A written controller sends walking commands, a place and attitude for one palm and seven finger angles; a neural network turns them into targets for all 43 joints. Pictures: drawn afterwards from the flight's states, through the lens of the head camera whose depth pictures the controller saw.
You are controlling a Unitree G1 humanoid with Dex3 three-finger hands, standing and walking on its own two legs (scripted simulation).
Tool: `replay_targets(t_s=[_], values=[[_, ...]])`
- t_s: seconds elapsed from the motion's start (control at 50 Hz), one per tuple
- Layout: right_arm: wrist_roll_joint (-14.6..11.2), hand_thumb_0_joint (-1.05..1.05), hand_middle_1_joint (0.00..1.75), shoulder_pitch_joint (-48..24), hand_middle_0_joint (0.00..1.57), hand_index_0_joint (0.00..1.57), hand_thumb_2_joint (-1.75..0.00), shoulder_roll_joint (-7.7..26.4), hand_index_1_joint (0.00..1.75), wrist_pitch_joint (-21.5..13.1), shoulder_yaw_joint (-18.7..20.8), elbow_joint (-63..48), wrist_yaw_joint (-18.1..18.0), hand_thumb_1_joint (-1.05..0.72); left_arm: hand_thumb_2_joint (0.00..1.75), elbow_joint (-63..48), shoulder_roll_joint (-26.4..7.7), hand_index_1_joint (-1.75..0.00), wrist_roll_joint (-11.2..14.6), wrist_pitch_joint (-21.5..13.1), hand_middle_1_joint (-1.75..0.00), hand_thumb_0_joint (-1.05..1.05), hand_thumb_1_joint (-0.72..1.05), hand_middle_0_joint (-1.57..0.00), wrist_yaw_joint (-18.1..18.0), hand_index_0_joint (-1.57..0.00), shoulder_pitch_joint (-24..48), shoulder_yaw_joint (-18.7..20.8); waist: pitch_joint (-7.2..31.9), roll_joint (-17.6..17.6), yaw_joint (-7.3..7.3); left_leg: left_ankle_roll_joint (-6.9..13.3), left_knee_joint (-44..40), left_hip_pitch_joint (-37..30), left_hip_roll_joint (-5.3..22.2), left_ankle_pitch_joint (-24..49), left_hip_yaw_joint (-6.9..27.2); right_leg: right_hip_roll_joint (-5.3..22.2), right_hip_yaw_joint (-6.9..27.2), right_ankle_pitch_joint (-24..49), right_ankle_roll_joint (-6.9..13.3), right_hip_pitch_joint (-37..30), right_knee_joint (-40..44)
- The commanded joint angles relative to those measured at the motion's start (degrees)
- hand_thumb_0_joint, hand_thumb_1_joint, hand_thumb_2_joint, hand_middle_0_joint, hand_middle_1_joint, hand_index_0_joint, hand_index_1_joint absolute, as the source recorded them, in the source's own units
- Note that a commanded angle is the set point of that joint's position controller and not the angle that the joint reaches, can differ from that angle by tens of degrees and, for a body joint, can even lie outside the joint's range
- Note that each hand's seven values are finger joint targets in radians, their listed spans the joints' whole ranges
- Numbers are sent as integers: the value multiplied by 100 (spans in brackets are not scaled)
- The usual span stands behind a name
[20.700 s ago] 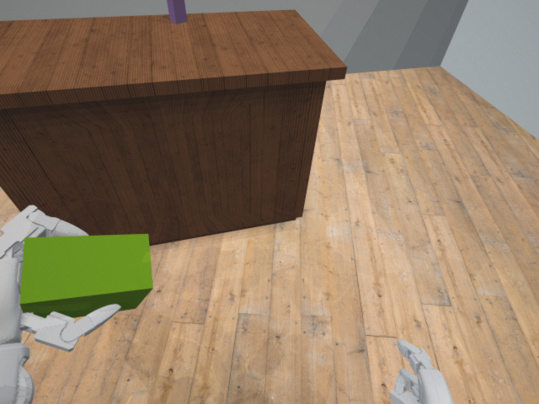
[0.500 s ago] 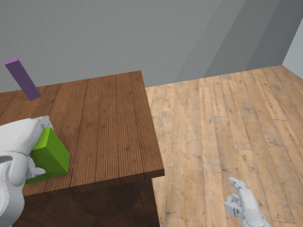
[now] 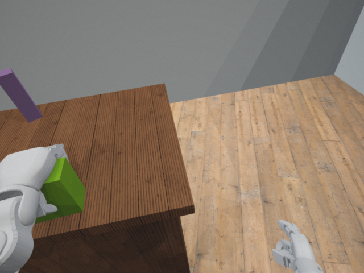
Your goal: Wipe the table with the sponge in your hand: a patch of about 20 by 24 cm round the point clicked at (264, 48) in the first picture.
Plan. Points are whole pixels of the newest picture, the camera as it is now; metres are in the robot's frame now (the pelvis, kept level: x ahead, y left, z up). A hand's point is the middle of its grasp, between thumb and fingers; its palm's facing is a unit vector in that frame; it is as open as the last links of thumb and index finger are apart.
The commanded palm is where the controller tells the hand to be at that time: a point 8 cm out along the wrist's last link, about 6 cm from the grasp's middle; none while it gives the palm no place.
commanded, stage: wipe forward along the first lane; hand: left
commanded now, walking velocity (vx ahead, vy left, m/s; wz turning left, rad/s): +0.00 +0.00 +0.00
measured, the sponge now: (52, 195) +0.21 +0.33 +0.08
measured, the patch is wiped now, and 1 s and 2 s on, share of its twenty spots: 0.05 0.20 0.40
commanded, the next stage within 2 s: slide across to the middle lane in 1.46 s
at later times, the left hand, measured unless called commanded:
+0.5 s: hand (50, 157) +0.27 +0.36 +0.13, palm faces -0.03 +0.00 -1.00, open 10.4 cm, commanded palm +0.25 +0.36 +0.18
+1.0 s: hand (49, 145) +0.31 +0.38 +0.13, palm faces -0.04 +0.01 -1.00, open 10.4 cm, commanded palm +0.29 +0.37 +0.16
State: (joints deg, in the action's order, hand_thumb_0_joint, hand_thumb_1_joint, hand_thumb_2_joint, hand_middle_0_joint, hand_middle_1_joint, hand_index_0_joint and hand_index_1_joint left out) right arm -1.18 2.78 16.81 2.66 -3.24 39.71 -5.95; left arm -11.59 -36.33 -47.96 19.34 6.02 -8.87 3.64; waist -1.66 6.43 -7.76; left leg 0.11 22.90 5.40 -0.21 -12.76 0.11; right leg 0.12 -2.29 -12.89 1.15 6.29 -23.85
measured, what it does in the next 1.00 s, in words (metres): stands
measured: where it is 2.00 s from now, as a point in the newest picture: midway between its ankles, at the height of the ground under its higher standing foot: outside the picture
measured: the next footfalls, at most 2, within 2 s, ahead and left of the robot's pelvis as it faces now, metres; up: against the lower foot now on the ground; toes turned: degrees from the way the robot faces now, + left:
none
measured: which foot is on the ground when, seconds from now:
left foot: down 0.00-1.00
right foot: down 0.00-1.00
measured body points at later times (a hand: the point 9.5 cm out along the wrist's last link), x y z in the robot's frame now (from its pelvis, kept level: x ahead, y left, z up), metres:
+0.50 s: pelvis +0.02 +0.00 +0.00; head +0.02 -0.04 +0.45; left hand +0.27 +0.35 +0.18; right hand +0.23 -0.24 -0.11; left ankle +0.00 +0.12 -0.74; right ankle +0.01 -0.11 -0.74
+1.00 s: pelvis +0.01 +0.01 +0.00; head +0.03 -0.02 +0.45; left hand +0.31 +0.38 +0.18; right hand +0.21 -0.23 -0.11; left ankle +0.00 +0.12 -0.74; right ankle +0.01 -0.11 -0.74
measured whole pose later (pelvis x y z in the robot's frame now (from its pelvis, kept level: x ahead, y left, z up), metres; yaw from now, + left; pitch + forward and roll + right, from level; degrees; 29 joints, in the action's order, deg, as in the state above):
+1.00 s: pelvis +0.01 +0.01 +0.00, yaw +1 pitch +1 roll +0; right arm -1.8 6.1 17.2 3.9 -1.7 41.1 -6.0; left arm 18.5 -38.6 -52.1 9.1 6.2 15.7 5.5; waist 0.2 4.5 -5.5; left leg 1.0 25.2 11.8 -1.1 -14.2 1.0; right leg 1.0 -3.2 -13.8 0.3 11.5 -24.6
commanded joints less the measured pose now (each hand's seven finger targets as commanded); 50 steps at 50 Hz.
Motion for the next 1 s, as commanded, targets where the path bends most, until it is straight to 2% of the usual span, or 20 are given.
replay_targets(t_s=[0.0, 0.06, 0.08, 0.12, 0.18, 0.2, 0.26, 0.34, 0.38, 0.42, 0.48, 0.52, 0.58, 0.66, 0.68, 0.72, 0.84, 0.88, 0.9, 0.98], values=[[10, 0, 30, -1138, 20, 20, -90, 544, 30, -410, 198, -942, -126, -90, 130, -770, -1654, -160, -278, -277, -160, 0, 10, -120, -342, -120, 1933, 983, 907, -217, 106, 154, -332, 160, -234, 878, -81, -163, 177, 274, 69, -293, 463], [9, 0, 30, -1008, 20, 20, -90, 591, 30, -376, 265, -829, -154, -90, 130, -182, -1760, -160, -325, -395, -160, 0, 10, -120, -394, -120, 2006, 1081, 895, -297, 102, 152, -309, 177, -259, 967, -70, -174, 218, 473, 86, -305, 499], [-19, 0, 30, -1053, 20, 20, -90, 616, 30, -348, 260, -841, -155, -90, 130, -134, -1845, -160, -339, -371, -160, 0, 10, -120, -376, -120, 2113, 1113, 889, -103, 107, 122, -323, 189, -251, 942, -60, -183, 293, 426, 119, -285, 529], [-19, 0, 30, -983, 20, 20, -90, 585, 30, -338, 265, -786, -136, -90, 130, 82, -1580, -160, -303, -408, -160, 0, 10, -120, -351, -120, 2153, 869, 954, -173, 146, 132, -345, 196, -257, 1013, -89, -161, 185, 567, 92, -370, 478], [-18, 0, 30, -1034, 20, 20, -90, 653, 30, -316, 272, -856, -144, -90, 130, 158, -1825, -160, -306, -385, -160, 0, 10, -120, -289, -120, 2291, 1014, 1092, -47, 116, 129, -297, 198, -263, 1097, -89, -154, 240, 736, 110, -426, 442], [-9, 0, 30, -969, 20, 20, -90, 632, 30, -337, 237, -795, -144, -90, 130, 428, -1678, -160, -332, -388, -160, 0, 10, -120, -265, -120, 2358, 853, 1015, -202, 178, 128, -291, 284, -258, 1083, -124, -128, 144, 711, 78, -383, 403], [-8, 0, 30, -899, 20, 20, -90, 694, 30, -278, 288, -797, -148, -90, 130, 735, -1821, -160, -350, -425, -160, 0, 10, -120, -189, -120, 2360, 933, 1001, -397, 165, 152, -264, 336, -263, 1048, -134, -129, 161, 787, 52, -395, 410], [0, 0, 30, -810, 20, 20, -90, 721, 30, -258, 335, -830, -120, -90, 130, 794, -1875, -160, -372, -570, -160, 0, 10, -120, -132, -120, 2238, 1036, 1269, -398, 112, 164, -163, 317, -263, 1386, -137, -113, 165, 1238, 65, -569, 259], [-16, 0, 30, -802, 20, 20, -90, 745, 30, -219, 346, -829, -110, -90, 130, 919, -1962, -160, -324, -614, -160, 0, 10, -120, -89, -120, 2161, 1142, 1215, -388, 119, 151, -134, 376, -260, 1394, -131, -119, 209, 1272, 68, -540, 259], [-30, 0, 30, -673, 20, 20, -90, 741, 30, -242, 359, -808, -101, -90, 130, 1052, -1741, -160, -247, -688, -160, 0, 10, -120, -95, -120, 2168, 970, 1043, -428, 194, 166, -141, 430, -249, 1306, -147, -128, 123, 1214, 39, -428, 246], [-8, 0, 30, -668, 20, 20, -90, 793, 30, -216, 404, -810, -102, -90, 130, 1064, -2016, -160, -289, -793, -160, 0, 10, -120, -119, -120, 2151, 1248, 1213, -413, 112, 170, -57, 425, -271, 1552, -124, -119, 196, 1501, 65, -530, 185], [-24, 0, 30, -568, 20, 20, -90, 779, 30, -219, 410, -756, -94, -90, 130, 1329, -1880, -160, -283, -826, -160, 0, 10, -120, -150, -120, 2071, 1143, 1025, -504, 181, 175, -50, 522, -261, 1402, -158, -124, 134, 1366, 33, -407, 176], [-30, 0, 30, -550, 20, 20, -90, 824, 30, -181, 454, -746, -91, -90, 130, 1361, -1955, -160, -294, -874, -160, 0, 10, -120, -159, -120, 2227, 1200, 1142, -493, 181, 167, -22, 490, -266, 1518, -146, -127, 152, 1449, 48, -412, 172], [-41, 0, 30, -455, 20, 20, -90, 827, 30, -198, 469, -700, -75, -90, 130, 1555, -1698, -160, -387, -884, -160, 0, 10, -120, -185, -120, 2597, 866, 1140, -491, 280, 169, -19, 489, -262, 1504, -132, -138, 62, 1362, 57, -224, 160], [-45, 0, 30, -487, 20, 20, -90, 828, 30, -174, 473, -728, -70, -90, 130, 1408, -1664, -160, -401, -883, -160, 0, 10, -120, -175, -120, 2693, 814, 1208, -287, 280, 156, -30, 432, -262, 1602, -116, -140, 63, 1380, 81, -246, 166], [-33, 0, 30, -416, 20, 20, -90, 814, 30, -189, 482, -720, -55, -90, 130, 1514, -1602, -160, -411, -883, -160, 0, 10, -120, -183, -120, 2574, 776, 1283, -431, 272, 177, 10, 442, -262, 1683, -107, -137, 31, 1487, 73, -289, 111], [-60, 0, 30, -273, 20, 20, -90, 870, 30, -127, 460, -609, -83, -90, 130, 2298, -1718, -160, -479, -922, -160, 0, 10, -120, -132, -120, 3165, 723, 978, -780, 385, 155, -96, 659, -227, 1176, -105, -145, -11, 1022, 56, -31, 211], [-67, 0, 30, -280, 20, 20, -90, 868, 30, -101, 454, -619, -92, -90, 130, 2472, -1727, -160, -532, -958, -160, 0, 10, -120, -96, -120, 3365, 671, 973, -590, 376, 142, -125, 648, -236, 1101, -108, -142, 21, 876, 83, 4, 271], [-65, 0, 30, -212, 20, 20, -90, 858, 30, -122, 431, -563, -90, -90, 130, 2666, -1624, -160, -574, -985, -160, 0, 10, -120, -94, -120, 3635, 490, 917, -629, 447, 149, -117, 686, -236, 1028, -116, -128, -12, 810, 72, 108, 252], [-59, 0, 30, -146, 20, 20, -90, 883, 30, -72, 459, -601, -72, -90, 130, 2960, -1667, -160, -685, -1084, -160, 0, 10, -120, -25, -120, 3730, 492, 1106, -554, 403, 143, -78, 700, -242, 1103, -102, -130, 26, 910, 113, 29, 250]])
